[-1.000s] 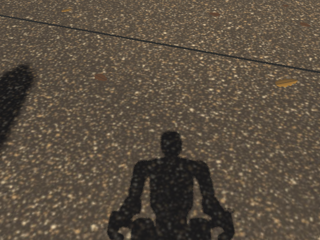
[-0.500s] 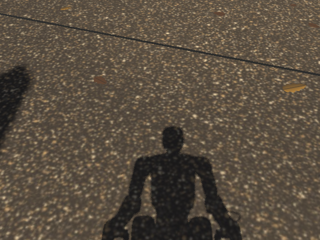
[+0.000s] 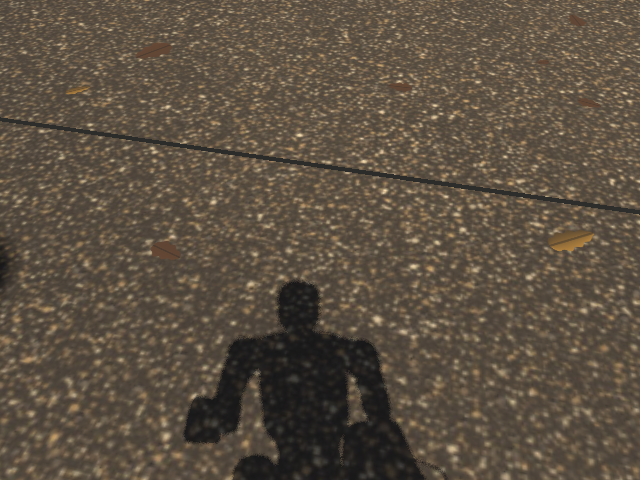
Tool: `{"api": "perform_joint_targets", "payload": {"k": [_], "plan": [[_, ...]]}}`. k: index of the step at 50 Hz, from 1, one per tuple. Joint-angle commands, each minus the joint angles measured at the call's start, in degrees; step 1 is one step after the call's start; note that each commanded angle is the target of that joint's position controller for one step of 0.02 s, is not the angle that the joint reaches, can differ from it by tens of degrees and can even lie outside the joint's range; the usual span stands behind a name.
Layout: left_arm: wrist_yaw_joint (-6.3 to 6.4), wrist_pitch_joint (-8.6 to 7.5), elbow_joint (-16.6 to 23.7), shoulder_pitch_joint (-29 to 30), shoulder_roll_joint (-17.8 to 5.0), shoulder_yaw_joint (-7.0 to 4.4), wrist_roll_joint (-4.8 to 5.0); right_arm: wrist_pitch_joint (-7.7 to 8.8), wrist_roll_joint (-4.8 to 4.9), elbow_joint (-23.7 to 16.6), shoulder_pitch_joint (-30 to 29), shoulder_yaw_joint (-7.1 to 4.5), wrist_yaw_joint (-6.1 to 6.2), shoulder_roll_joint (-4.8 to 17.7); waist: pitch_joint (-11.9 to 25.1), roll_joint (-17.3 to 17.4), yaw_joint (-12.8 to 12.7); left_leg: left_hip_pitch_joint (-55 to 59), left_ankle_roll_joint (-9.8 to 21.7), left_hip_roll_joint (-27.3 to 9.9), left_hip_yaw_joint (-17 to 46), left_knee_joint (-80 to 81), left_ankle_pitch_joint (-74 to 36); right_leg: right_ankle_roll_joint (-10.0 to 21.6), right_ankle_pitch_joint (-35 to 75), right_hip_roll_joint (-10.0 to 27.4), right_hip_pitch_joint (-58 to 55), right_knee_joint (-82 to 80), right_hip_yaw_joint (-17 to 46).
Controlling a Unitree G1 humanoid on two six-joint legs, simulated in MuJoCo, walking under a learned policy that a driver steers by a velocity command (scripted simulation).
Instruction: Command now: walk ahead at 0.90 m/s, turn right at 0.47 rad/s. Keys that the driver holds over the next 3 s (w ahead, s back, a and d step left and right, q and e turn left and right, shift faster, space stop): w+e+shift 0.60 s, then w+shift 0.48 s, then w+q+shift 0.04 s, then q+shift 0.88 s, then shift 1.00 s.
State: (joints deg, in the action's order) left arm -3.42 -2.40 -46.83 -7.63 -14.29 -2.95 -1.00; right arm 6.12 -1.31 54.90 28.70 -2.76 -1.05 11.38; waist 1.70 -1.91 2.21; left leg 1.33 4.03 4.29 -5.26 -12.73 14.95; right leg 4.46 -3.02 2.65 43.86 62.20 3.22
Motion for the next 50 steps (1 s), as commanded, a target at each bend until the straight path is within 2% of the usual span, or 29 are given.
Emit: {"api": "perform_joint_targets", "payload": {"k": [1, 5, 8, 10, 11, 12, 13, 14, 15, 17, 18, 19, 21, 24, 29, 31, 32, 33, 34, 35, 36, 37, 38, 39, 41, 43, 46, 48, 50], "plan": [[-0.4, -0.11, 4.4, 7.0, -2.3, -0.13, 0.17, 1.9, 0.1, -3.0, -0.8, -0.63, 0.46, 5.8, -11.0, 3.8, -0.6, -5.9, 1.9, -14.9, 4.7, 13.4, -4.3, 0.2, 6.6, -0.7, 5.8, -6.0, -1.7], [-1.43, -0.33, 6.8, 13.7, -0.8, 1.12, -0.25, 2.57, 0.14, -1.2, 1.9, 0.08, 1.4, 5.5, -12.6, 3.1, 0.8, -0.4, -0.3, -15.0, -3.2, 14.7, -19.8, 2.8, 10.0, -0.3, 1.7, -17.1, -8.6], [-0.89, -0.26, 7.6, 13.6, -1.7, 1.47, -0.24, 1.83, -0.36, 0.0, 2.7, 0.02, 2.71, 8.5, -8.8, 6.7, -0.8, 8.0, -2.5, -16.1, -8.4, 5.0, -62.3, 6.0, 4.4, -5.5, -6.3, -22.7, -15.5], [-0.48, -0.16, 5.8, 4.7, -4.6, 0.57, -0.15, -0.12, -1.37, 0.1, 2.4, -0.85, 4.33, 12.2, -1.9, 10.3, -6.0, 13.1, -3.5, -17.7, -9.2, -12.9, -84.4, 7.8, -3.6, -10.1, -14.9, -23.5, -17.4], [-0.29, -0.28, 2.9, -5.4, -6.9, -0.48, 0.14, -1.19, -1.73, -0.7, 0.7, -1.51, 4.75, 14.2, 3.2, 11.4, -10.4, 10.9, -2.9, -18.9, -8.6, -26.5, -87.0, 9.3, -8.2, -11.5, -24.8, -23.9, -16.4], [0.34, -0.54, -0.8, -18.5, -9.9, -2.2, 0.04, -1.67, -1.71, -1.9, -2.1, -2.08, 4.48, 15.8, 8.2, 10.5, -16.3, 1.9, -2.0, -18.9, -7.7, -44.2, -79.0, 11.6, -10.8, -11.1, -40.7, -28.6, -11.8], [1.57, -0.02, -2.0, -21.1, -12.3, -3.71, 0.14, -0.88, -1.92, -3.2, -4.5, -1.38, 3.1, 12.2, 9.0, 4.6, -15.2, -15.8, -0.8, -13.1, -6.3, -62.4, -34.3, 13.6, -20.3, -3.6, -53.9, -27.1, -0.2], [1.72, 0.89, -0.8, -15.9, -17.3, -4.87, -1.08, 0.76, 0.0, -9.7, -6.3, 0.13, 1.46, 5.3, 9.0, -12.6, -8.0, -46.4, -4.4, -0.4, 0.0, -82.8, 12.6, 24.9, -26.6, 10.4, -67.2, -37.4, 36.5], [1.79, 0.77, -1.3, -17.9, -16.2, -5.17, -0.16, 2.35, 0.28, -12.5, -13.9, 0.18, 1.51, 8.8, 8.9, -1.9, -11.0, -53.4, -2.5, -3.3, 10.4, -82.2, 6.7, 24.0, -24.8, 11.6, -67.4, -45.6, 43.5], [2.57, 0.16, -2.7, -15.6, -10.7, -4.12, -0.22, 3.53, -0.1, -13.6, -15.8, 0.71, 1.16, 9.1, -0.7, 8.0, -5.6, -48.7, -1.9, -8.5, 10.8, -69.8, 1.2, 18.5, -16.7, 9.1, -51.3, -50.2, 33.3], [3.0, -0.4, -2.3, -13.4, -9.6, -3.6, -0.21, 2.56, -1.36, -13.8, -16.2, 0.94, 1.03, 8.5, -3.2, 9.3, -2.9, -45.4, -3.0, -9.7, 10.6, -66.9, 2.5, 16.9, -12.4, 6.0, -44.0, -50.3, 28.1], [3.34, -1.02, -1.8, -11.7, -8.3, -2.82, 0.09, 1.05, -2.65, -13.7, -14.6, 1.22, 0.68, 7.8, -4.4, 8.8, -0.5, -43.0, -4.2, -10.8, 10.3, -64.6, 3.4, 16.2, -10.1, 3.5, -38.8, -50.8, 24.4], [3.13, -2.41, -1.3, -11.5, -8.4, -2.31, 1.19, -1.19, -3.49, -15.7, -17.0, 1.64, 0.13, 7.1, -6.9, 7.3, 0.7, -40.7, -6.3, -12.0, 8.0, -57.5, 4.8, 15.8, -7.8, 0.2, -29.2, -52.5, 20.1], [2.97, -3.42, -1.0, -13.9, -10.1, -2.67, 1.02, -1.58, -2.37, -21.4, -29.0, 2.72, -0.58, 6.5, -10.6, 4.0, -2.3, -36.2, -7.8, -10.8, 4.2, -40.5, -8.8, 13.7, 3.8, -3.4, -20.9, -54.8, 17.1], [2.91, -3.08, -1.8, -19.2, -12.5, -3.7, 1.74, -1.15, -0.66, -24.4, -35.1, 3.13, -0.65, 7.6, -5.9, -1.3, -7.2, -29.1, -4.9, -5.7, 4.1, -22.0, -21.6, 8.9, 25.0, -2.3, -34.6, -49.8, 18.2], [3.5, -3.13, -1.4, -17.6, -14.1, -3.99, 1.61, -1.01, -0.61, -23.3, -29.9, 2.26, 0.14, 10.0, -1.2, -1.5, -4.5, -18.9, -3.8, -2.8, 4.2, -16.9, -18.8, 6.2, 37.9, -2.1, -39.1, -42.2, 18.0], [3.46, -3.33, -1.4, -16.9, -15.8, -4.24, 0.91, -0.76, -0.27, -21.3, -22.7, 0.95, 0.91, 12.9, 3.8, -2.1, -0.9, -11.1, -3.0, -2.0, 4.8, -17.7, -15.3, 5.0, 43.7, -1.2, -41.2, -33.1, 18.1], [3.24, -3.56, -0.9, -13.6, -17.1, -4.43, 0.18, -0.71, 0.1, -18.3, -11.1, -0.36, 1.96, 15.3, 8.7, -2.1, 6.2, -0.4, -2.3, -3.4, 4.4, -17.4, -12.4, 4.2, 43.1, -1.9, -38.7, -20.5, 16.9], [3.18, -4.21, -0.1, -11.2, -13.0, -3.41, -0.65, -0.71, -0.71, -15.2, 1.2, -1.74, 3.25, 18.2, 14.0, -0.4, 11.5, 12.8, -1.0, -9.2, 9.0, -20.8, -2.1, 3.8, 31.6, -4.1, -30.1, -4.0, 14.3], [3.14, -4.23, 1.6, -19.6, -1.8, -0.7, 1.81, -0.28, -3.58, -14.5, 2.3, -2.77, 3.12, 22.1, 20.7, 19.8, 4.3, 27.3, 6.3, -28.3, 39.2, -16.3, 7.8, 1.8, -22.9, -12.0, -11.3, 18.2, 8.5], [3.37, -4.01, 2.0, -20.2, -5.5, -0.05, 1.63, -0.68, -2.41, -14.7, -1.7, -3.15, 1.64, 20.2, 21.9, 20.6, 2.9, 23.9, 8.7, -28.8, 57.0, -5.9, 19.1, 2.8, -21.7, -9.8, -4.6, 22.2, 6.5], [3.41, -3.31, 1.6, -14.4, -7.8, -0.42, 0.58, -0.62, -1.78, -15.4, -8.4, -2.28, 1.07, 14.4, 11.3, 11.9, 2.0, 14.0, 7.7, -25.5, 47.8, -3.3, 23.5, 2.9, -14.6, -5.5, -3.0, 19.9, 5.5], [2.76, -2.87, 2.4, -10.1, -8.2, -0.31, -0.33, -0.68, -1.62, -14.6, -10.8, -1.68, 0.67, 11.1, 5.3, 4.6, 1.6, 5.8, 7.3, -23.1, 39.9, -2.8, 17.7, 2.6, -11.6, -3.8, -3.7, 17.4, 4.3], [2.02, -2.48, 3.7, -5.7, -7.6, -0.18, -1.09, -0.6, -1.8, -12.8, -9.7, -1.2, 0.58, 9.5, 1.7, 1.7, 1.6, 0.6, 5.9, -20.2, 33.3, -2.3, 10.8, 2.7, -11.8, -2.8, -4.3, 15.1, 4.2], [0.85, -1.47, 5.6, -5.2, -4.7, 0.79, -1.62, 0.2, -1.37, -9.1, -6.7, -0.2, 0.39, 6.9, -1.3, 5.6, -1.2, -5.1, 5.8, -18.4, 27.2, -0.5, 4.9, 2.3, -13.6, -1.5, -4.3, 12.2, 5.3], [0.48, -0.88, 7.6, -2.5, -3.5, 1.57, -1.86, 1.23, -0.15, -7.0, -5.0, -0.21, 0.09, 7.6, -3.9, 6.0, -2.6, -7.1, 5.8, -18.4, 23.4, 2.6, 2.1, 1.8, -14.1, -0.6, -0.9, 8.2, 5.9], [-0.2, -1.11, 12.2, 6.1, -4.8, 2.45, -1.94, 1.98, 0.24, -6.4, -5.3, -0.48, 0.11, 10.0, -8.2, 5.8, -3.2, -11.4, 5.7, -16.8, 14.0, 8.6, -6.1, 0.4, -5.3, 0.2, 0.4, -4.5, 3.2], [-1.21, -1.42, 13.1, 10.0, -4.4, 3.25, -1.4, 2.07, 1.01, -6.0, -4.9, -0.32, -0.18, 10.2, -8.3, 3.8, -2.5, -15.1, 4.2, -12.7, 6.1, 12.5, -13.7, 0.6, 3.4, -0.5, -8.6, -16.0, -4.1], [-1.62, -1.75, 13.8, 12.7, -3.7, 3.89, -0.96, 2.35, 1.27, -4.8, -2.8, -0.67, -0.45, 12.6, -10.2, 4.8, -2.1, -15.2, 4.5, -15.3, 5.0, 15.7, -22.7, 1.9, 7.4, -0.1, -15.7, -22.0, -6.8]]}}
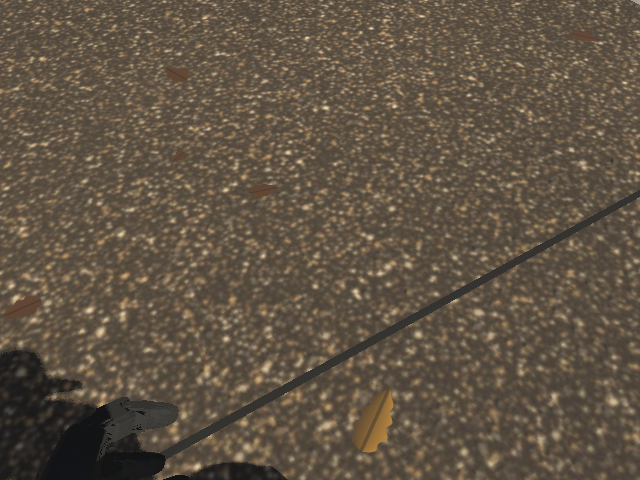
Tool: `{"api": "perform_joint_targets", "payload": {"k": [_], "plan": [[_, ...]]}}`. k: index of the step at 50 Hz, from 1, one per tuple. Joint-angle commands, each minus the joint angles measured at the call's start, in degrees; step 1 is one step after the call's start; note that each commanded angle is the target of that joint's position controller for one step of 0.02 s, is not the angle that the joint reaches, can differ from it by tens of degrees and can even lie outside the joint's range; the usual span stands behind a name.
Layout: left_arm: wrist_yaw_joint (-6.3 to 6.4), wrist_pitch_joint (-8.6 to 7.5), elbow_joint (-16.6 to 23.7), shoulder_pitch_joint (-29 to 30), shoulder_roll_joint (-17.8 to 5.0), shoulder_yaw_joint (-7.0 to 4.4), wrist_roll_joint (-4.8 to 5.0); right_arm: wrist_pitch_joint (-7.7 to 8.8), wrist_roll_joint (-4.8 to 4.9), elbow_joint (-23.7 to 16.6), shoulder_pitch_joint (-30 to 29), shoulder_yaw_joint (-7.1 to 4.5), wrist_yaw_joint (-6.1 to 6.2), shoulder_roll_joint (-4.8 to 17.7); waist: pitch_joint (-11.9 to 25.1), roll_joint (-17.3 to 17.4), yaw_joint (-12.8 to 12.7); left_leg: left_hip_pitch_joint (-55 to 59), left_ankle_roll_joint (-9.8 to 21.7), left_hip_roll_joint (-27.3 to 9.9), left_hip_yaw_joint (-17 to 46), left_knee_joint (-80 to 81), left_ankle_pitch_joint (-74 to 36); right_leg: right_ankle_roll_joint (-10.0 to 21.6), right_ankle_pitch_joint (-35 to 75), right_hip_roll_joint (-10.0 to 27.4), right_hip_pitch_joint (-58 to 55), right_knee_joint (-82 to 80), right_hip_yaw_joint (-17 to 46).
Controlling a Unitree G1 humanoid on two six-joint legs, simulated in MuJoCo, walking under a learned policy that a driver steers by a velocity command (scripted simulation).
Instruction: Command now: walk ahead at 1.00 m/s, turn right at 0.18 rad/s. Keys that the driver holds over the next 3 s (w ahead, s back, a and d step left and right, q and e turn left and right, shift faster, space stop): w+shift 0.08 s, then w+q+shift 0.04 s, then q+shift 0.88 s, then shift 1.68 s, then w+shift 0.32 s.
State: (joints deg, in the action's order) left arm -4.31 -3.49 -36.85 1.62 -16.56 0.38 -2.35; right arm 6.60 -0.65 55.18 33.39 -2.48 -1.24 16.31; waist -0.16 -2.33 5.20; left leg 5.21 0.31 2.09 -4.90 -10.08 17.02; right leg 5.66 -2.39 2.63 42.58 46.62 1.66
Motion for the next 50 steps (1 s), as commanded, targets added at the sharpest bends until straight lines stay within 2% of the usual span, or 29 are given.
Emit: {"api": "perform_joint_targets", "payload": {"k": [1, 3, 4, 5, 6, 7, 8, 9, 10, 11, 12, 13, 15, 18, 20, 23, 25, 26, 27, 28, 29, 30, 31, 32, 34, 36, 40, 44, 50], "plan": [[-0.48, -0.69, 3.7, 4.4, -2.0, 0.45, 0.14, 1.73, 0.59, -4.1, -5.8, -0.98, -0.27, 8.3, -8.3, 4.5, -4.8, -14.3, 7.9, -13.4, 3.3, 12.0, -31.1, 1.5, 6.7, -0.7, -14.3, -9.0, -6.2], [0.51, -0.79, 2.9, 2.5, -3.8, -0.18, -0.45, 1.01, 0.21, -3.0, -3.9, -1.32, 0.39, 11.2, -4.4, 7.2, -6.3, -4.9, 6.9, -14.2, 1.0, 2.9, -56.4, 2.9, 1.0, -4.5, -17.9, -11.4, -8.4], [1.18, -0.81, 1.5, -2.7, -5.3, -0.89, -0.81, 0.28, -0.13, -2.5, -3.5, -1.55, 0.92, 12.7, -0.1, 9.0, -9.1, -2.4, 6.2, -14.9, 0.1, -6.5, -66.3, 3.8, -3.2, -6.5, -23.9, -11.6, -8.6], [2.02, -0.87, -2.0, -13.8, -6.9, -1.97, -0.73, -0.66, -0.31, -2.3, -4.0, -1.54, 1.52, 13.2, 5.8, 9.5, -14.2, -5.0, 5.5, -14.8, 0.3, -20.6, -68.9, 4.5, -5.9, -7.6, -36.4, -12.8, -7.3], [3.09, -0.91, -5.3, -24.7, -9.9, -3.49, -1.14, -1.09, -0.28, -3.0, -5.2, -1.2, 1.71, 12.2, 11.0, 8.4, -19.2, -15.3, 5.0, -12.5, 1.0, -37.9, -56.8, 5.1, -9.1, -3.2, -51.3, -13.3, -2.2], [4.18, -1.29, -6.1, -28.1, -15.0, -4.75, -2.82, -1.07, 0.17, -5.3, -0.8, 0.75, 0.92, 2.4, 18.4, -6.1, -14.1, -31.5, 4.5, -5.2, 1.7, -61.1, -6.4, 6.1, -20.2, 15.0, -65.3, -15.3, 19.2], [4.11, -0.98, -4.9, -27.7, -15.2, -5.04, -2.09, -1.04, 2.59, -6.0, 3.2, 0.53, 1.37, 2.7, 26.6, -9.8, -12.0, -41.2, 4.5, 0.1, 8.5, -75.7, 11.1, 9.2, -12.6, 25.5, -68.6, -25.2, 43.8], [3.92, -1.21, -5.5, -23.3, -11.5, -4.72, -0.6, -1.35, 1.93, -6.7, -3.7, -0.53, 2.15, 6.5, 16.9, -1.5, -10.5, -43.9, 4.5, -3.8, 9.7, -74.8, 3.8, 8.2, 1.5, 21.5, -59.6, -25.1, 32.9], [3.67, -2.08, -6.0, -19.7, -7.2, -3.66, -0.17, -1.33, 1.66, -6.9, -6.9, -0.14, 2.03, 5.1, 7.8, 0.6, -8.7, -42.8, 3.9, -5.2, 8.6, -70.6, 1.2, 7.9, 17.5, 19.3, -49.2, -24.9, 21.9], [3.42, -2.65, -6.9, -18.2, -5.0, -3.29, -0.08, -1.92, 1.23, -6.0, -7.0, -0.02, 1.78, 3.4, 3.9, 1.7, -6.4, -40.9, 3.3, -6.7, 8.7, -66.9, 1.5, 6.2, 26.6, 16.6, -43.1, -25.5, 14.2], [3.68, -2.86, -7.0, -17.1, -3.4, -2.86, 0.58, -3.08, 0.47, -5.6, -6.6, -0.27, 1.35, 3.2, 2.5, 0.3, -4.6, -38.4, 2.5, -7.2, 8.1, -64.6, 1.9, 4.8, 31.0, 14.7, -38.6, -26.8, 8.5], [3.78, -3.1, -7.5, -17.0, -2.5, -2.51, 1.13, -4.37, -0.18, -5.6, -6.0, -0.58, 0.87, 2.5, 1.9, -1.6, -3.2, -36.2, 2.0, -7.3, 7.7, -62.2, 1.9, 3.6, 34.4, 14.0, -35.5, -28.0, 4.5], [4.09, -3.63, -8.1, -16.7, -2.6, -2.66, 1.91, -5.91, -0.41, -6.6, -8.0, -0.82, 0.22, 1.0, 1.1, -2.5, -1.7, -36.7, 1.7, -6.4, 5.8, -59.0, -0.1, 2.8, 39.8, 12.7, -33.9, -29.4, -1.2], [5.17, -3.46, -7.8, -12.6, -2.2, -2.54, 2.48, -6.02, -0.63, -10.3, -15.0, -0.09, -0.84, -1.2, -1.3, -4.1, -0.6, -36.2, 2.0, -5.5, 1.4, -45.4, -11.8, 1.6, 36.0, 8.0, -30.4, -31.6, -11.5], [5.7, -3.33, -7.6, -12.4, -2.5, -2.64, 2.73, -5.71, -0.53, -11.4, -18.3, 0.41, -1.65, -1.5, -1.2, -3.6, -1.8, -30.8, 2.7, -3.2, -2.1, -32.9, -22.2, 0.6, 31.5, 5.8, -29.9, -29.8, -16.2], [6.55, -3.15, -7.6, -14.1, -5.7, -3.79, 3.31, -5.97, -1.64, -11.2, -15.1, -0.24, -2.34, 0.7, 2.3, -2.5, -0.8, -23.6, 5.0, 0.5, -5.4, -27.9, -23.3, -1.4, 39.7, 8.5, -34.6, -20.1, -16.9], [6.91, -1.95, -6.8, -13.4, -7.3, -4.54, 3.55, -6.21, -2.21, -10.8, -9.1, -1.51, -1.7, 3.5, 5.2, -3.0, 2.0, -17.7, 8.1, 2.1, -4.4, -27.4, -17.1, -2.6, 43.3, 11.0, -35.2, -6.8, -15.9], [6.64, -0.97, -6.0, -11.7, -7.1, -4.67, 3.67, -5.81, -2.41, -9.5, -3.0, -2.61, -0.92, 5.5, 7.5, -1.0, 4.9, -11.9, 10.2, 2.8, -2.5, -22.7, -17.3, -3.7, 34.9, 10.4, -33.3, 6.0, -15.3], [5.96, -0.06, -6.4, -13.1, -5.5, -4.45, 3.3, -5.34, -1.73, -9.0, -2.8, -3.72, 0.22, 8.4, 5.3, 6.4, 5.0, -7.5, 12.3, -0.5, 3.1, -17.4, -32.8, -5.7, 0.2, 3.4, -26.2, 22.6, -16.1], [5.55, 0.87, -4.5, -19.5, -1.1, -3.61, 1.39, -5.92, -0.3, -10.5, -7.9, -4.5, 0.59, 13.6, 1.8, 15.1, -3.1, -3.4, 18.2, -12.2, 24.1, -24.6, -82.9, -8.7, -37.3, -6.7, -9.6, 41.1, -12.8], [5.78, 1.6, -2.4, -25.4, -2.1, -2.92, 0.76, -6.17, 0.85, -13.9, -8.5, -5.85, 0.45, 17.7, 17.0, 15.9, -3.4, 4.4, 28.0, -21.7, 42.5, -14.5, -72.2, -9.9, -34.9, -7.1, -5.2, 45.4, 1.1], [6.2, 2.1, -3.5, -24.1, -4.8, -2.99, 0.05, -7.16, 1.22, -16.2, -13.6, -5.56, 0.88, 14.1, 14.3, 5.9, -4.2, -0.5, 27.4, -21.2, 43.2, -10.7, -47.1, -9.2, -31.2, -3.8, -5.0, 43.3, 3.7], [6.37, 2.41, -2.9, -18.9, -6.2, -3.45, -0.13, -7.97, 0.98, -16.6, -16.1, -4.28, 1.35, 9.8, 7.0, 0.2, -4.7, -8.7, 24.7, -17.9, 39.7, -7.8, -31.6, -8.9, -28.2, -2.3, -4.3, 37.4, 3.9], [6.61, 2.74, -1.9, -15.1, -6.0, -3.53, -0.58, -8.19, 0.87, -16.0, -17.3, -3.56, 1.36, 7.7, 3.0, -1.9, -5.7, -13.6, 21.2, -14.1, 36.6, -6.2, -24.9, -8.9, -26.1, -1.1, -4.9, 31.0, 4.1], [6.8, 4.68, -1.5, -13.8, -5.1, -3.31, -0.56, -8.04, 0.6, -16.0, -17.5, -3.64, 1.38, 7.5, 2.8, -0.4, -5.9, -19.2, 16.7, -9.8, 30.5, -6.3, -26.6, -9.2, -22.4, -0.7, -10.9, 23.0, 3.3], [6.8, 5.61, -1.1, -13.4, -3.3, -2.81, 0.01, -7.79, 0.19, -16.2, -17.3, -4.35, 1.09, 9.3, 5.3, 0.0, -5.6, -19.3, 13.8, -7.2, 28.7, -8.2, -29.6, -9.5, -20.3, -1.5, -12.8, 18.8, 3.1], [6.61, 6.3, 0.8, -8.8, -3.4, -2.87, 0.77, -8.9, 0.31, -17.1, -17.3, -5.31, 1.37, 10.9, 5.6, 4.8, -3.6, -17.4, 9.2, -4.6, 32.8, -6.7, -11.3, -9.8, -16.6, -2.7, -10.3, 10.9, 4.8], [6.58, 5.81, 1.4, -5.7, -4.4, -3.19, 1.01, -9.71, -0.02, -17.8, -16.6, -5.83, 1.14, 11.2, 3.2, 8.1, -1.7, -15.5, 8.5, -3.6, 38.2, -5.1, 2.1, -9.2, -15.6, -4.2, -9.1, 4.5, 6.3], [6.79, 3.88, 1.0, -6.1, -5.9, -3.35, 2.09, -9.74, -0.68, -18.6, -18.4, -6.14, 0.33, 12.0, 2.8, 11.1, -1.9, -16.4, 8.6, -3.0, 43.6, -7.8, -4.0, -6.1, -18.2, -8.1, -18.2, -7.3, 6.8]]}}
Over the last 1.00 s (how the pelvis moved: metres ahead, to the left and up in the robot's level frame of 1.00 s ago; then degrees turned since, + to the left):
0.85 -0.26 -0.01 -40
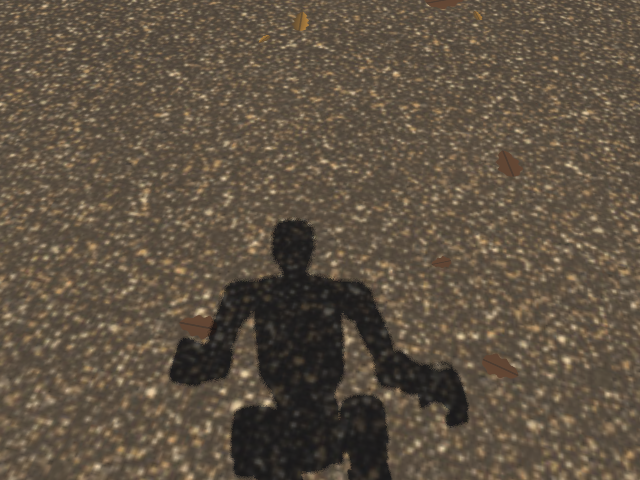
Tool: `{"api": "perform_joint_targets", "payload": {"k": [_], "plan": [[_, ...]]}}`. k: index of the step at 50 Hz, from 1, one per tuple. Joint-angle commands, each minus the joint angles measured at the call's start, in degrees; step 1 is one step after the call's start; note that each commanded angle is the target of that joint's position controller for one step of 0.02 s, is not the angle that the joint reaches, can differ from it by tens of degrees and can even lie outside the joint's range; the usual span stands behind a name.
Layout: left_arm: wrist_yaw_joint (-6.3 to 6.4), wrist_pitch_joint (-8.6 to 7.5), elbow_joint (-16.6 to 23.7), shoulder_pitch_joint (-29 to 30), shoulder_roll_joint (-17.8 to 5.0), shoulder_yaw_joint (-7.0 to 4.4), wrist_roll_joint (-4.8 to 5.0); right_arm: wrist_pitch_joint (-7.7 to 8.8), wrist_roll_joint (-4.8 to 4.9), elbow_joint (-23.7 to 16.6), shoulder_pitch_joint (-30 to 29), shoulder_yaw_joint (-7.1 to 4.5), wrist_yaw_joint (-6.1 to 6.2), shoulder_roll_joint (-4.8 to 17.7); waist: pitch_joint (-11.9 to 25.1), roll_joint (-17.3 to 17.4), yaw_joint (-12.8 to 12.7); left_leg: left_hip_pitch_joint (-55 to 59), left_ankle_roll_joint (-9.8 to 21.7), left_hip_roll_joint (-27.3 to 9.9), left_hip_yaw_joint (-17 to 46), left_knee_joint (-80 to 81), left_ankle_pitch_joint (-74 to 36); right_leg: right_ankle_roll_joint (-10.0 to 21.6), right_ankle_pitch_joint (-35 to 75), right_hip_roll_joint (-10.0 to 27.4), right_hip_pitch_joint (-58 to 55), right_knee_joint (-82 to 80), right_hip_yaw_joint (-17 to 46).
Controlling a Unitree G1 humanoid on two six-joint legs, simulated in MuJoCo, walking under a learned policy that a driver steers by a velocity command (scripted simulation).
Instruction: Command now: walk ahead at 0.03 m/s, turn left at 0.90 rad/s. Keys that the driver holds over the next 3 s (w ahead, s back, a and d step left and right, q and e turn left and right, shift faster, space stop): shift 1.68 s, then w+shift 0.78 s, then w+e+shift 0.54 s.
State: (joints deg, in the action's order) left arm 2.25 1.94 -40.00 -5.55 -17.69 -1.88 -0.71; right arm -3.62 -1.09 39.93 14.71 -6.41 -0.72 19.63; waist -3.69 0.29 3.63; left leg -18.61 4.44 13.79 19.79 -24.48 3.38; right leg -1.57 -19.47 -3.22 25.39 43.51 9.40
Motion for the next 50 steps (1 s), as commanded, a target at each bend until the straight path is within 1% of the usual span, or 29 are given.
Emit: {"api": "perform_joint_targets", "payload": {"k": [1, 3, 4, 5, 6, 7, 8, 9, 10, 11, 13, 16, 18, 21, 22, 23, 24, 25, 26, 27, 28, 29, 30, 31, 32, 33, 35, 40, 50], "plan": [[0.36, -1.74, 3.5, -1.0, -5.1, -1.19, 0.63, 0.5, -0.24, -3.6, -0.8, -2.05, -0.33, 8.5, 6.8, 9.2, -1.2, 6.4, 3.8, -14.6, 18.9, 6.3, 8.2, 1.6, -1.1, -2.5, -4.5, -7.4, -1.4], [0.97, -2.15, 2.3, -5.3, -5.9, -1.56, 0.58, 0.65, 0.19, -3.7, -2.5, -1.46, -0.3, 7.5, 6.9, 9.4, -3.5, 1.8, 0.8, -12.7, 18.5, 5.3, 11.2, 2.3, 3.6, -1.9, -14.3, -18.6, -2.2], [1.5, -2.31, 2.2, -5.5, -7.2, -1.94, 0.27, 0.94, 0.7, -3.3, -1.1, -0.91, -0.02, 6.2, 7.0, 5.6, -3.6, -1.9, -1.8, -9.5, 15.7, 2.2, 21.5, 3.2, 5.5, 1.6, -19.5, -25.7, 0.0], [1.84, -2.06, 3.9, -3.9, -11.0, -2.57, -0.2, 1.22, 1.0, -3.0, 3.4, -0.06, 0.38, 3.3, 9.0, -4.5, -1.4, -4.7, -4.5, -4.4, 6.5, -9.8, 29.1, 6.3, -4.4, 14.0, -22.4, -31.4, 12.5], [1.14, -1.78, 5.8, 0.9, -14.5, -2.81, -1.59, 1.41, 0.26, -3.7, 1.9, -0.67, 0.82, 5.5, 5.1, -11.4, -1.8, -12.4, -5.6, 1.9, -6.1, -22.7, 29.2, 12.0, -3.9, 23.0, -16.7, -34.7, 25.5], [0.48, -1.54, 4.4, -1.1, -11.1, -2.51, -1.47, 1.61, -1.32, -3.5, -0.4, -1.43, 0.85, 9.7, 4.4, -6.0, -2.1, -10.4, -6.2, -3.1, -6.1, -31.0, 25.2, 14.4, 5.4, 22.2, -12.5, -31.7, 21.9], [-0.05, -1.54, 4.3, -0.1, -8.4, -1.79, -0.67, 1.53, -1.09, -2.8, 0.5, -1.26, 0.44, 8.8, 4.4, -4.4, -0.9, -8.8, -5.9, -3.4, -6.4, -34.7, 22.3, 13.6, 11.9, 18.7, -11.1, -29.2, 15.6], [-0.5, -1.54, 4.4, 0.5, -7.4, -1.57, -0.45, 1.16, -0.83, -1.9, 1.9, -0.76, 0.05, 7.6, 4.6, -4.5, -0.6, -8.0, -6.0, -3.3, -7.1, -38.7, 20.3, 12.6, 16.7, 15.4, -11.0, -27.7, 10.3], [-0.49, -1.5, 4.5, 0.5, -7.2, -1.47, -0.36, 0.75, -0.52, -1.1, 2.8, -0.39, -0.42, 6.8, 5.0, -6.4, -0.7, -8.4, -6.2, -3.1, -8.3, -42.3, 19.5, 12.2, 20.2, 13.6, -12.1, -26.8, 7.5], [-0.53, -1.5, 4.4, -0.6, -6.7, -1.3, -0.32, 0.46, -0.29, -0.7, 2.9, -0.09, -0.66, 6.5, 5.0, -7.4, -1.3, -9.2, -6.6, -3.2, -9.3, -44.2, 19.9, 12.5, 24.9, 13.0, -13.3, -26.1, 6.2], [-0.74, -1.64, 3.4, -4.1, -6.6, -1.34, -0.21, 0.05, 0.14, -0.9, 0.1, 0.54, -0.45, 5.8, 4.6, -7.4, -3.1, -11.3, -7.3, -4.2, -10.3, -42.3, 20.5, 12.5, 28.1, 12.9, -17.2, -25.2, 5.2], [-0.65, -1.92, 1.5, -8.2, -6.8, -1.44, -0.21, -0.36, 0.56, -0.5, -2.6, 1.6, -0.03, 4.1, 4.8, -8.9, -5.2, -11.0, -7.8, -5.3, -10.2, -33.0, 21.8, 12.2, 27.4, 12.9, -22.7, -24.4, 5.4], [-0.74, -1.98, 0.5, -8.7, -6.8, -1.39, -0.33, -0.57, 0.9, 0.3, -3.2, 2.27, 0.13, 3.1, 5.3, -10.3, -5.4, -6.8, -7.6, -6.3, -11.6, -25.3, 23.2, 12.0, 25.2, 12.7, -22.8, -24.5, 5.1], [-1.25, -1.44, -0.6, -8.9, -7.2, -1.58, -0.67, -0.55, 1.38, 1.6, -3.9, 3.3, 0.69, 2.1, 5.3, -12.2, -5.7, 1.8, -6.2, -8.1, -16.6, -13.3, 24.7, 12.5, 24.2, 12.7, -19.7, -24.5, 4.7], [-1.4, -1.14, -1.4, -9.6, -7.2, -1.64, -0.73, -0.39, 1.53, 2.2, -3.5, 3.53, 1.0, 1.9, 5.1, -12.5, -5.6, 3.9, -5.6, -8.4, -17.5, -9.1, 22.9, 12.5, 26.1, 12.9, -19.3, -23.9, 5.1], [-1.46, -0.87, -2.0, -9.7, -7.0, -1.61, -0.56, -0.08, 1.54, 3.2, -2.2, 3.85, 1.31, 1.3, 5.0, -11.8, -4.6, 7.0, -4.8, -8.7, -18.1, -2.8, 18.6, 11.9, 28.2, 12.6, -18.4, -22.6, 4.7], [-1.44, -0.77, -2.6, -9.6, -6.6, -1.44, -0.22, 0.43, 1.31, 4.4, -0.5, 4.22, 1.68, 0.6, 5.1, -10.3, -3.2, 11.8, -3.9, -9.2, -18.3, 6.3, 10.9, 10.3, 29.5, 12.1, -16.4, -21.0, 4.0], [-1.37, -1.07, -3.1, -10.8, -5.8, -1.23, -0.22, 1.1, 0.78, 4.9, -0.5, 4.25, 2.08, 1.7, 6.0, -8.2, -3.5, 17.5, -2.7, -11.7, -14.6, 10.0, 4.5, 7.9, 27.9, 11.9, -13.0, -20.2, 4.0], [-1.6, -1.69, -2.7, -11.7, -4.1, -0.71, 0.06, 1.91, -0.23, 4.7, -0.8, 4.08, 2.54, 4.5, 8.4, -2.4, -4.3, 22.9, -1.1, -19.1, -6.9, 10.3, 2.7, 5.4, 20.9, 10.2, -8.7, -17.5, 1.8], [-1.7, -2.16, -1.9, -11.7, -1.3, 0.15, 0.83, 2.29, -0.23, 4.5, -5.4, 4.11, 2.54, 6.5, 6.0, 6.2, -7.2, 16.6, 2.4, -25.7, -1.4, 7.5, -9.8, 3.8, 8.7, 4.5, -8.3, -19.6, -4.0], [-1.19, -1.74, -3.7, -10.4, -2.1, 0.2, 0.25, 2.79, 0.25, 4.9, -7.0, 5.19, 2.12, 2.5, 5.7, 4.8, -6.0, 11.0, 3.3, -25.5, -3.6, 6.1, -8.0, 3.5, 6.1, 5.2, -15.3, -21.6, -4.5], [-1.13, -1.54, -4.3, -9.2, -2.9, -0.07, -0.02, 3.19, 0.32, 5.2, -7.7, 5.67, 1.96, 1.6, 4.6, 5.8, -5.7, 9.9, 1.6, -22.1, -5.3, 6.2, -2.3, 3.5, 9.4, 4.8, -16.4, -22.3, -3.6], [-1.28, -1.52, -5.0, -8.3, -3.9, -0.36, 0.01, 3.25, 0.15, 6.1, -7.1, 5.74, 2.09, 1.6, 3.4, 6.0, -4.8, 9.3, 0.3, -19.8, -6.6, 6.7, 1.3, 3.6, 12.1, 4.9, -16.6, -22.4, -3.3], [-1.5, -1.43, -5.6, -8.3, -4.5, -0.62, -0.03, 3.37, 0.24, 7.2, -5.6, 5.87, 2.41, 2.0, 2.6, 6.6, -4.6, 8.7, -0.3, -18.8, -7.0, 7.0, 1.7, 3.7, 14.2, 5.4, -17.0, -22.0, -3.2], [-1.68, -1.46, -6.4, -9.2, -4.1, -0.47, -0.02, 3.45, 0.49, 8.3, -4.6, 5.9, 2.61, 2.1, 2.5, 6.4, -4.8, 8.7, -0.5, -18.4, -7.4, 7.1, 1.6, 3.7, 15.4, 5.9, -17.3, -22.4, -3.0], [-1.68, -1.52, -7.5, -10.0, -3.4, -0.22, 0.06, 3.44, 0.62, 9.2, -4.0, 5.95, 2.64, 2.0, 2.1, 5.1, -4.8, 9.0, -0.5, -18.2, -7.7, 7.0, 1.9, 3.6, 15.5, 6.0, -17.0, -22.8, -2.9], [-1.52, -1.53, -9.4, -10.3, -2.7, 0.02, 0.05, 3.43, 0.64, 10.4, -3.7, 6.17, 2.62, 1.5, 1.3, 2.8, -4.8, 8.6, -0.4, -18.2, -7.7, 7.1, 3.0, 3.4, 14.8, 6.1, -16.9, -23.4, -2.9], [-1.32, -1.35, -13.1, -9.9, -2.1, 0.26, 0.01, 3.67, 0.67, 13.6, -3.5, 6.39, 2.71, 1.3, 0.6, 0.9, -4.8, 7.1, -0.2, -17.8, -7.7, 8.0, 5.3, 3.3, 14.2, 6.4, -18.0, -24.0, -2.6], [-0.84, -1.32, -18.7, -9.3, -1.4, 0.78, 0.1, 3.93, 0.69, 18.9, -1.3, 6.88, 2.99, 0.1, 1.4, -0.1, -4.7, 7.3, -0.3, -17.2, -8.7, 7.9, 4.0, 3.7, 14.6, 7.1, -18.9, -23.9, -2.4]]}}
Over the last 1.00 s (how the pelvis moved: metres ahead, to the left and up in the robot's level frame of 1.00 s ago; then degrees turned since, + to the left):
0.52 -0.04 0.00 41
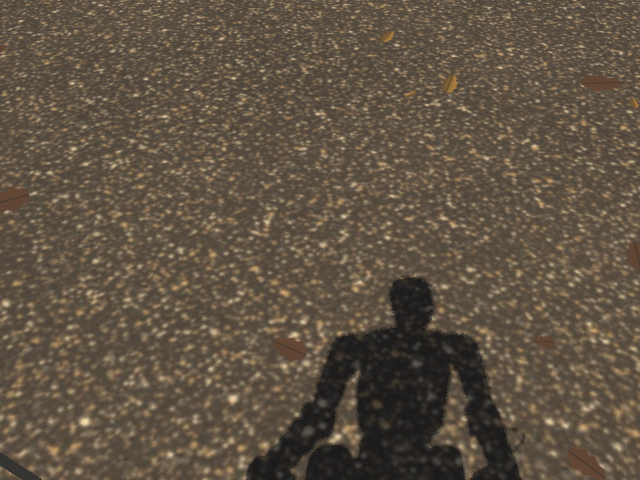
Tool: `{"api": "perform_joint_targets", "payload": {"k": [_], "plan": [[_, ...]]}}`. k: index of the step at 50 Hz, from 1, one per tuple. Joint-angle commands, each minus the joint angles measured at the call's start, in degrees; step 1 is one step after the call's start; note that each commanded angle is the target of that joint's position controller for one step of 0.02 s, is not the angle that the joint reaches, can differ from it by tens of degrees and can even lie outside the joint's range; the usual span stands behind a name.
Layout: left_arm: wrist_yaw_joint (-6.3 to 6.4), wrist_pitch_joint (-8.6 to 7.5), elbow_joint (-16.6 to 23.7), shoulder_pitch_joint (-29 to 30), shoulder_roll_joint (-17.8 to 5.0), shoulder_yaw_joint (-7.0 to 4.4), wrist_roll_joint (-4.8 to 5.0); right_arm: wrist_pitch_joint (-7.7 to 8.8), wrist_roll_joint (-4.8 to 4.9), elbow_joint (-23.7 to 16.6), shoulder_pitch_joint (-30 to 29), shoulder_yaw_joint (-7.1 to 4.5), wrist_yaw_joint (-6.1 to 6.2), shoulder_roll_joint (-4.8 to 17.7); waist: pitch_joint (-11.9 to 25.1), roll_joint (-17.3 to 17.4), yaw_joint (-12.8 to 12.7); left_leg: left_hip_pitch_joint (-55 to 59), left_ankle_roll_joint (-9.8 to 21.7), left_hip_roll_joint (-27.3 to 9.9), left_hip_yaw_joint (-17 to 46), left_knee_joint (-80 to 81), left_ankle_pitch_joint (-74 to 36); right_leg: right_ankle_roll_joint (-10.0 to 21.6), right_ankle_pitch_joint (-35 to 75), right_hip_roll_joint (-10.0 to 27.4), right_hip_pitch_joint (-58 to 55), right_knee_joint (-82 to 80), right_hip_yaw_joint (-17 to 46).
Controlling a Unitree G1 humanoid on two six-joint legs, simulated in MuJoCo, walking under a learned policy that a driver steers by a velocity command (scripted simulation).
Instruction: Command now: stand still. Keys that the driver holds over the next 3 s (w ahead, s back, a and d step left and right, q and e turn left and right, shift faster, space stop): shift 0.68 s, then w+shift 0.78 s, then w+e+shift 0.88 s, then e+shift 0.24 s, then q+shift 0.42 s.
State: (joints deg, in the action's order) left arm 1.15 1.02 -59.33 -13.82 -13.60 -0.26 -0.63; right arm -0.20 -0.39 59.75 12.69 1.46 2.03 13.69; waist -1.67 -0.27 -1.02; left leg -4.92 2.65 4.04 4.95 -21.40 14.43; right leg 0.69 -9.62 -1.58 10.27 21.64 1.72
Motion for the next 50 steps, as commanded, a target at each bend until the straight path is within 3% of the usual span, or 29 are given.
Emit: {"api": "perform_joint_targets", "payload": {"k": [1, 15, 34, 35, 36, 37, 38, 39, 40, 42, 44, 46, 47, 48, 49, 50], "plan": [[0.31, -0.39, 0.2, -1.1, -5.3, -0.77, 0.02, 0.51, -0.02, -0.5, 1.0, -0.93, 0.27, 5.9, -0.7, 0.4, 0.0, -6.4, 1.5, -7.4, 6.1, 4.8, -7.2, 1.5, 4.7, 5.5, -3.8, -2.0, 5.3], [0.86, -0.42, -4.0, -2.0, -3.3, -0.08, 0.08, 0.48, -0.09, 3.9, 5.0, -0.49, 0.69, 3.3, -1.4, 0.5, 0.4, -5.8, 1.2, -7.1, 5.1, 3.8, -9.0, 1.8, 5.4, 5.6, -2.8, -1.5, 5.1], [1.39, -0.59, -6.3, -4.1, -0.9, 0.03, 0.06, 0.56, -0.16, 5.9, 8.0, -0.73, 1.05, 0.5, -2.1, 0.5, 0.6, -5.3, 1.1, -7.1, 4.5, 3.1, -9.9, 2.0, 6.1, 5.6, -2.2, -1.0, 5.0], [1.32, -0.48, -6.4, -4.7, -0.8, -0.04, -0.06, 0.49, -0.34, 6.2, 9.2, -0.91, 0.99, 0.7, 0.1, 0.8, 0.8, -4.7, 1.8, -6.1, 4.4, 3.9, 1.1, 2.4, -3.7, 4.1, -2.6, -0.4, 4.2], [1.08, -0.17, -5.7, -4.3, -2.3, -0.79, -0.15, 0.13, -0.4, 5.8, 9.7, -1.85, 0.81, 2.9, -0.6, 2.2, 1.2, -6.0, 3.7, -5.1, 5.6, 3.4, 18.7, 3.6, -19.2, 1.5, 0.1, 3.0, 2.7], [0.48, 0.06, -4.2, -2.3, -3.6, -1.32, -0.75, -0.2, -0.75, 5.3, 11.1, -2.68, 0.37, 4.7, -4.1, 3.4, 2.5, -7.5, 6.1, -6.9, 10.3, 5.2, 33.0, 4.5, -29.8, 0.8, 7.5, 5.9, 3.5], [-0.23, -0.21, -1.8, 1.6, -2.2, -1.16, -1.05, -0.15, -0.62, 5.5, 14.0, -3.26, 0.12, 5.6, -8.1, 6.6, 4.5, -6.1, 9.0, -10.8, 17.3, 9.2, 41.5, 4.3, -31.0, -0.2, 15.8, 10.9, 2.1], [-0.73, -1.01, 1.3, 6.8, 0.8, -0.42, -1.11, 0.31, -0.3, 5.6, 15.1, -3.79, 0.22, 5.9, -12.0, 11.0, 5.8, -3.2, 11.7, -16.8, 24.5, 14.2, 40.5, 3.0, -18.7, -0.5, 22.5, 17.9, -3.7], [-0.94, -1.87, 3.1, 10.2, -0.6, -0.88, -1.47, 0.9, -0.77, 5.4, 15.4, -4.31, 0.16, 5.7, -13.0, 10.3, 6.8, -1.4, 13.4, -20.9, 28.1, 16.9, 34.7, 2.5, -14.6, 2.2, 27.7, 23.9, -3.5], [-1.88, -3.48, 4.6, 9.9, -2.9, -2.07, -1.47, 2.53, -1.2, 3.7, 13.0, -5.11, -0.15, 6.3, -8.8, 5.6, 4.5, 3.8, 13.2, -21.0, 25.6, 16.1, 24.5, 2.0, -11.8, 4.9, 31.4, 28.2, -1.2], [-2.92, -4.47, 5.5, 8.1, -3.2, -2.71, -0.71, 3.94, -0.52, 1.8, 9.2, -5.6, -0.25, 6.4, -5.4, 6.4, 1.9, 1.3, 10.8, -17.8, 18.2, 15.8, 19.2, 2.1, -9.8, 5.1, 24.2, 23.0, -1.8], [-3.27, -4.31, 5.9, 5.5, -2.0, -2.9, -0.18, 4.6, -0.19, 0.5, 6.3, -6.01, -0.43, 6.9, -5.7, 9.3, -0.4, -8.2, 9.4, -15.1, 12.5, 15.4, 18.5, 2.7, -10.9, 3.5, 11.1, 15.1, -4.6], [-3.17, -4.13, 5.1, 1.6, -1.6, -3.11, 0.07, 4.68, -0.06, 0.1, 5.1, -6.16, -0.56, 6.8, -6.4, 8.6, -2.5, -14.1, 9.2, -14.0, 10.2, 13.2, 19.0, 2.7, -9.4, 2.0, 2.5, 11.1, -7.4], [-2.78, -4.03, 3.2, -4.3, -1.8, -3.66, 0.16, 4.77, -0.12, -0.2, 4.4, -6.27, -0.72, 6.8, -6.0, 5.4, -5.1, -19.9, 9.0, -12.6, 8.3, 8.8, 17.6, 2.4, -6.9, -0.2, -7.1, 8.1, -10.2], [-2.06, -4.38, 0.6, -12.6, -3.6, -4.73, 0.01, 5.27, -0.66, -0.8, 4.2, -6.07, -0.99, 6.3, -2.9, 0.2, -8.6, -25.9, 8.7, -10.1, 5.6, -1.5, 9.7, 2.6, -9.3, -1.6, -19.0, 7.3, -10.1], [-1.21, -5.26, -1.5, -23.1, -8.2, -6.14, -1.2, 6.1, -1.33, -2.2, 2.3, -5.31, -1.41, 3.8, 1.9, -11.9, -13.5, -32.2, 6.9, -4.2, -2.3, -24.9, 2.6, 4.3, -22.6, 9.0, -27.9, 0.1, 5.1]]}}
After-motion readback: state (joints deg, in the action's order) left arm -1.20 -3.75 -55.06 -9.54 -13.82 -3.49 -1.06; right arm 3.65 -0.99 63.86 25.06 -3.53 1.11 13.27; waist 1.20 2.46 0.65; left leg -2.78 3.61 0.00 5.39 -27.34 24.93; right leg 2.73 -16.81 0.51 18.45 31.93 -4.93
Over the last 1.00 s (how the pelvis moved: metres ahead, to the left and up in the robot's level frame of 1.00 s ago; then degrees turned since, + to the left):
0.00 -0.04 0.01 12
